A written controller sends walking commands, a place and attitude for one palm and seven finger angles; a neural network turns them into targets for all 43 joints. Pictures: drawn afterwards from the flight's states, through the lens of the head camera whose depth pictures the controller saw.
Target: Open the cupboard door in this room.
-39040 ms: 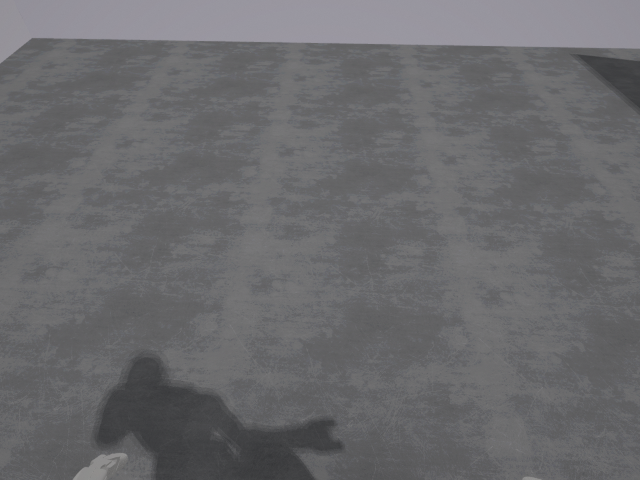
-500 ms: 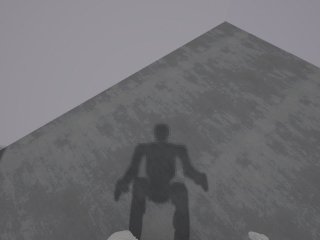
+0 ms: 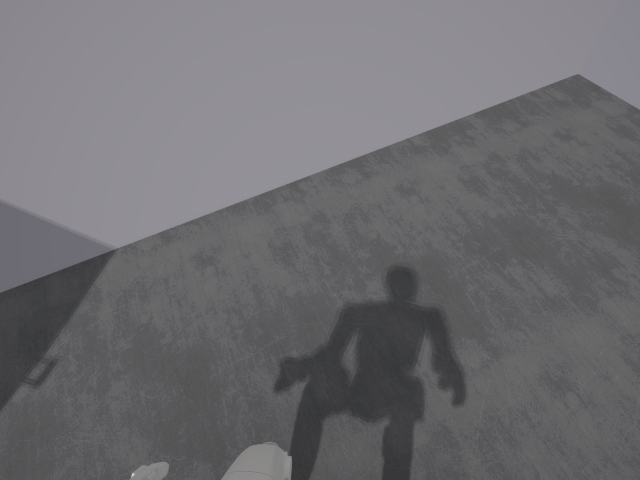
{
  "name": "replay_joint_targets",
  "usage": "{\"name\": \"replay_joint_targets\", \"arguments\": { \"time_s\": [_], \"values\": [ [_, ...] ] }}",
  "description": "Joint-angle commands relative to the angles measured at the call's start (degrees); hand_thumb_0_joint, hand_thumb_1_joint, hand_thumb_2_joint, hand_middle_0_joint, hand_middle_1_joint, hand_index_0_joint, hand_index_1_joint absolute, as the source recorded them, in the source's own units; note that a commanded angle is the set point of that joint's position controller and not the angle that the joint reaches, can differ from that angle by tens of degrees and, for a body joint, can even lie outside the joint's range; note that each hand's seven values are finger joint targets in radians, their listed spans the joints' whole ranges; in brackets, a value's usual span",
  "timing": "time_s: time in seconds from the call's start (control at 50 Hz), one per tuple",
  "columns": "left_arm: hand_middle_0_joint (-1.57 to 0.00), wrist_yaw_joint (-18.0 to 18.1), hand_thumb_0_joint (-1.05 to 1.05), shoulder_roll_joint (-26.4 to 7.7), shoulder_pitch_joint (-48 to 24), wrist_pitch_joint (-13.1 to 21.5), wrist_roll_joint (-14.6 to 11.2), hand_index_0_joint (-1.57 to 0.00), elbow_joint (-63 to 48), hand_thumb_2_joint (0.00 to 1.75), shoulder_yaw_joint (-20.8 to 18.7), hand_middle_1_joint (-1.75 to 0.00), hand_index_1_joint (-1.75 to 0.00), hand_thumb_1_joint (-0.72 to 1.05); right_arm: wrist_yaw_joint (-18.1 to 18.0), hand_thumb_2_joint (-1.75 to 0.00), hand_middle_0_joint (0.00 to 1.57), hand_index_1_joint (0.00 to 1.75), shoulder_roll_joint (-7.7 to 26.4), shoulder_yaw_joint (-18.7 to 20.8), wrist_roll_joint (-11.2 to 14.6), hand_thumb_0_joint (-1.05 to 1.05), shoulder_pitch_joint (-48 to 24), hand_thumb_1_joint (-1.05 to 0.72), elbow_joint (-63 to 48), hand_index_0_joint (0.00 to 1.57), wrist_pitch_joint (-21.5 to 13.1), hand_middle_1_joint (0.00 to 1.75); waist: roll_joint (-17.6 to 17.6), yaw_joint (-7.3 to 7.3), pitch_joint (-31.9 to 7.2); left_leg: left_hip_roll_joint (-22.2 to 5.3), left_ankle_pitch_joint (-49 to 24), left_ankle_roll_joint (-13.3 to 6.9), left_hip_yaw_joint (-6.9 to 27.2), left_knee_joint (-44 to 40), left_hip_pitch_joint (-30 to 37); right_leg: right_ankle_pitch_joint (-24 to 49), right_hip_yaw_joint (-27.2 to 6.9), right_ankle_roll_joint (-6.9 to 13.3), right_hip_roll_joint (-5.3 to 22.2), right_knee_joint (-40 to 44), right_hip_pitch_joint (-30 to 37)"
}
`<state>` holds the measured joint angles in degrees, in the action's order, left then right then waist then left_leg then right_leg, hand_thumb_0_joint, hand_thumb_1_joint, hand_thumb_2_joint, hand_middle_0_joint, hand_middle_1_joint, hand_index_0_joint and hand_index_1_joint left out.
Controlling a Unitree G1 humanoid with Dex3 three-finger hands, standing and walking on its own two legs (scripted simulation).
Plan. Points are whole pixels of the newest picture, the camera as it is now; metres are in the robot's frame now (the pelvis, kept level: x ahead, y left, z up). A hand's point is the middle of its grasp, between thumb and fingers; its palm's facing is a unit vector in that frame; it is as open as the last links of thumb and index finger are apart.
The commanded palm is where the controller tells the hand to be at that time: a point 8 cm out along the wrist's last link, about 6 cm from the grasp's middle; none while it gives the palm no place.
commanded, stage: turn to face it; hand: left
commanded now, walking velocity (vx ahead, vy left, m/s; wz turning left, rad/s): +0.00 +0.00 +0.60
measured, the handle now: out of the picture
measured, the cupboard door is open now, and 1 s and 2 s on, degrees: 49 49 49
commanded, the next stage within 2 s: none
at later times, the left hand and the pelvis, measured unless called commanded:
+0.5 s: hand out of the picture +0.07 +0.23 -0.15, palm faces +0.31 -0.91 -0.26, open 7.4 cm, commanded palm none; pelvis +0.02 -0.01 +0.00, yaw +17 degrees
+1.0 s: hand out of the picture -0.06 +0.19 -0.19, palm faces +0.62 -0.75 -0.24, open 7.4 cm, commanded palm none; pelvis +0.03 -0.01 -0.01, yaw +37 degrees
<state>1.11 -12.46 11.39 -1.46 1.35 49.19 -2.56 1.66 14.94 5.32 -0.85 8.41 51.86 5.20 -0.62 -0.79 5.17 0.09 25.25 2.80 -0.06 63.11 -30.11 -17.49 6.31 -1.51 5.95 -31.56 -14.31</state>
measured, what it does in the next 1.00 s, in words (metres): steps on the spot, turning left: left foot, then right foot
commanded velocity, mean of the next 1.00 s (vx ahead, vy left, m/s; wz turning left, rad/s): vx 0.00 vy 0.00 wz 0.60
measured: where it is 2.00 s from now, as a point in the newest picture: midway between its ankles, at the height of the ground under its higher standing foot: outside the picture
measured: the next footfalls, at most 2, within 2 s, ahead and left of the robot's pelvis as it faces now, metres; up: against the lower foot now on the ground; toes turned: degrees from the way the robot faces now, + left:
left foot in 0.16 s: +0.04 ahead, +0.13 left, +0.00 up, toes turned +12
right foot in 0.56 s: +0.10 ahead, -0.13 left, +0.00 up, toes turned +18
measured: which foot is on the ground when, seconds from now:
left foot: up 0.00-0.14, down 0.16-0.54, up 0.56-0.90, down 0.92-1.00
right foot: down 0.00-0.16, up 0.18-0.54, down 0.56-0.92, up 0.94-1.00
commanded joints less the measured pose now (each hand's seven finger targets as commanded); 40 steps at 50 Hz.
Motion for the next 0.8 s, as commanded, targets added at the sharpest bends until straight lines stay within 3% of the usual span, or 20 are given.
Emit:
{"name": "replay_joint_targets", "arguments": {
  "time_s": [0.0,0.04,0.1,0.12,0.14,0.16,0.18,0.2,0.26,0.3,0.4,0.48,0.5,0.52,0.54,0.56,0.58,0.64,0.72,0.78],
  "values": [
    [-0.20,0.6,0.00,-11.2,1.2,1.8,0.4,-0.20,-3.5,0.90,-3.0,-0.30,-0.30,0.90,0.5,-0.90,0.20,0.30,1.9,-0.2,0.4,0.00,-5.0,-0.90,-6.0,0.20,-2.4,0.30,12.9,2.42,-5.9,-1.4,0.8,1.2,-4.3,-12.4,1.3,28.7,-3.5,7.2,12.8,8.1,8.9],
    [-0.20,0.5,0.00,-12.3,3.7,1.7,0.6,-0.20,-2.4,0.90,-3.4,-0.30,-0.30,0.90,0.5,-0.90,0.20,0.30,1.4,-0.6,0.5,0.00,-5.7,-0.90,-6.2,0.20,-3.0,0.30,12.8,3.73,-7.4,-0.5,1.0,0.7,-5.9,-19.9,3.8,32.7,-3.3,7.1,13.9,5.0,12.1],
    [-0.20,0.0,0.00,-13.1,3.4,1.5,-0.2,-0.20,-2.2,0.90,-3.8,-0.30,-0.30,0.90,0.2,-0.90,0.20,0.30,3.4,-0.4,0.3,0.00,-0.5,-0.90,-4.9,0.20,-3.6,0.30,10.3,1.02,-9.5,0.4,-10.3,-0.4,-6.4,-34.1,14.8,30.7,0.7,3.1,12.9,-2.8,7.9],
    [-0.20,-0.2,0.00,-11.8,2.5,1.2,-0.7,-0.20,-2.8,0.90,-3.6,-0.30,-0.30,0.90,0.1,-0.90,0.20,0.30,6.7,0.5,0.1,0.00,3.6,-0.90,-3.8,0.20,-4.1,0.30,3.1,-1.50,-12.1,-3.5,-21.4,-2.1,-1.4,-38.1,24.8,22.7,3.0,0.3,11.3,-10.6,0.4],
    [-0.20,-0.6,0.00,-7.4,1.2,1.0,-0.9,-0.20,-5.0,0.90,-2.6,-0.30,-0.30,0.90,-0.4,-0.90,0.20,0.30,13.3,2.3,-0.3,0.00,7.9,-0.90,-3.5,0.20,-4.6,0.30,-14.4,-3.88,-14.2,-19.7,-42.7,-9.9,20.7,-39.9,34.6,-9.7,4.2,-4.3,2.8,-24.3,-16.7],
    [-0.20,-0.3,0.00,-6.3,-3.8,0.5,-0.6,-0.20,-6.8,0.90,-1.8,-0.30,-0.30,0.90,-1.2,-0.90,0.20,0.30,15.7,2.7,-0.2,0.00,12.4,-0.90,-1.7,0.20,-4.2,0.30,-14.8,-5.85,-14.3,-25.0,-57.7,-16.4,25.6,-39.4,34.3,-21.4,-2.6,-4.0,0.8,-32.2,-21.9],
    [-0.20,-0.2,0.00,-7.3,-5.1,0.1,-0.4,-0.20,-7.0,0.90,-1.9,-0.30,-0.30,0.90,-1.8,-0.90,0.20,0.30,15.0,2.4,-0.5,0.00,12.2,-0.90,-1.4,0.20,-4.2,0.30,-8.6,-5.24,-12.8,-24.5,-54.1,-17.3,21.5,-39.1,32.3,-18.1,-5.4,-3.3,2.0,-36.0,-22.4],
    [-0.20,0.1,0.00,-6.3,-6.4,0.0,-0.3,-0.20,-5.9,0.90,-2.1,-0.30,-0.30,0.90,-2.4,-0.90,0.20,0.30,12.8,1.9,-0.5,0.00,10.5,-0.90,-1.7,0.20,-4.6,0.30,-12.4,-4.68,-12.2,-20.1,-52.7,-15.2,19.9,-39.6,29.4,-14.8,-6.4,-3.3,1.7,-36.8,-22.3],
    [-0.20,-0.6,0.00,-6.7,-3.3,-0.4,-0.5,-0.20,-3.1,0.90,-2.4,-0.30,-0.30,0.90,-2.9,-0.90,0.20,0.30,9.6,0.7,-0.3,0.00,3.5,-0.90,-3.4,0.20,-4.8,0.30,-9.8,-0.86,-9.9,-14.1,-44.4,-11.5,12.8,-40.4,24.5,-6.6,-7.3,-3.7,0.5,-35.9,-19.0],
    [-0.20,-0.7,0.00,-6.2,-2.8,-0.4,-0.6,-0.20,-2.6,0.90,-2.4,-0.30,-0.30,0.90,-2.9,-0.90,0.20,0.30,9.5,0.6,-0.4,0.00,3.4,-0.90,-3.3,0.20,-4.9,0.30,-7.2,-0.33,-9.7,-13.3,-40.9,-11.4,12.7,-40.9,24.0,-6.1,-6.7,-3.7,-0.5,-31.5,-17.3],
    [-0.20,-0.6,0.00,-5.5,-4.9,-0.4,-0.8,-0.20,-3.7,0.90,-2.1,-0.30,-0.30,0.90,-2.5,-0.90,0.20,0.30,10.3,1.1,-0.8,0.00,2.6,-0.90,-3.3,0.20,-4.2,0.30,-8.0,-0.60,-7.3,-12.6,-30.8,-11.8,16.5,-42.2,18.8,-7.3,-5.4,-3.2,-3.0,-17.3,-10.3],
    [-0.20,-0.4,0.00,-6.3,1.3,0.5,-1.1,-0.20,-2.6,0.90,-2.5,-0.30,-0.30,0.90,-2.2,-0.90,0.20,0.30,10.0,1.6,-0.4,0.00,-1.0,-0.90,-4.6,0.20,-3.6,0.30,-8.3,2.40,-8.5,-9.4,-26.3,-9.4,18.0,-37.7,10.7,0.9,-4.0,-2.2,-5.4,0.3,4.7],
    [-0.20,-0.1,0.00,-8.4,4.2,1.1,-0.9,-0.20,-2.0,0.90,-3.0,-0.30,-0.30,0.90,-2.1,-0.90,0.20,0.30,8.3,1.4,0.1,0.00,-1.7,-0.90,-5.1,0.20,-3.6,0.30,-2.5,4.07,-9.0,-6.2,-18.9,-6.7,16.1,-33.3,5.0,5.2,-6.7,-1.7,-2.1,9.1,12.3],
    [-0.20,0.5,0.00,-14.0,5.8,1.8,0.2,-0.20,-1.8,0.90,-4.2,-0.30,-0.30,0.90,-1.7,-0.90,0.20,0.30,4.2,0.9,0.7,0.00,-0.7,-0.90,-6.0,0.20,-3.6,0.30,13.9,4.62,-10.2,1.9,-1.8,-1.8,6.5,-20.3,-4.8,5.6,-22.1,3.1,13.3,16.3,18.9],
    [-0.20,0.8,0.00,-16.4,4.7,1.6,0.3,-0.20,-2.6,0.90,-4.2,-0.30,-0.30,0.90,-1.4,-0.90,0.20,0.30,5.1,1.3,0.4,0.00,-2.0,-0.90,-6.8,0.20,-3.4,0.30,18.9,4.85,-8.5,3.3,11.1,-0.3,2.6,-5.1,-4.4,10.2,-29.0,9.3,23.7,17.8,10.5],
    [-0.20,0.9,0.00,-14.3,1.9,1.5,0.0,-0.20,-3.3,0.90,-3.4,-0.30,-0.30,0.90,-1.0,-0.90,0.20,0.30,5.8,1.3,0.0,0.00,-1.2,-0.90,-6.4,0.20,-2.9,0.30,13.6,3.00,-6.4,0.7,8.6,-0.9,4.7,3.3,-3.8,9.3,-24.0,11.1,21.9,16.6,5.4],
    [-0.20,1.0,0.00,-10.4,-1.9,1.8,-0.1,-0.20,-3.9,0.90,-2.7,-0.30,-0.30,0.90,-0.8,-0.90,0.20,0.30,5.2,1.3,-0.3,0.00,-0.9,-0.90,-4.9,0.20,-2.4,0.30,12.2,0.81,-4.4,-0.9,3.8,-0.3,4.8,6.9,-4.8,11.8,-19.0,10.0,17.3,16.0,4.5],
    [-0.20,0.8,0.00,-8.4,-2.6,1.9,-0.3,-0.20,-4.1,0.90,-2.0,-0.30,-0.30,0.90,-0.1,-0.90,0.20,0.30,3.8,0.7,0.1,0.00,-0.7,-0.90,-3.7,0.20,-2.0,0.30,15.0,0.02,-5.2,-1.9,-0.1,1.4,0.7,4.4,-4.1,29.7,-6.6,7.7,11.9,11.0,8.5],
    [-0.20,0.8,0.00,-10.4,2.6,2.0,0.0,-0.20,-2.6,0.90,-2.8,-0.30,-0.30,0.90,0.3,-0.90,0.20,0.30,2.0,-0.4,0.3,0.00,-5.0,-0.90,-4.5,0.20,-2.3,0.30,11.2,2.72,-6.5,-1.5,0.2,1.7,-3.7,-10.7,0.2,36.1,-3.0,7.5,13.0,8.1,13.2],
    [-0.20,0.6,0.00,-12.2,4.4,1.9,0.3,-0.20,-1.6,0.90,-3.4,-0.30,-0.30,0.90,0.3,-0.90,0.20,0.30,1.6,-0.8,0.5,0.00,-6.1,-0.90,-5.1,0.20,-2.7,0.30,12.1,3.62,-6.7,-0.8,0.6,0.8,-5.9,-18.8,3.9,37.9,-2.2,7.7,14.8,5.6,13.6]
  ]
}}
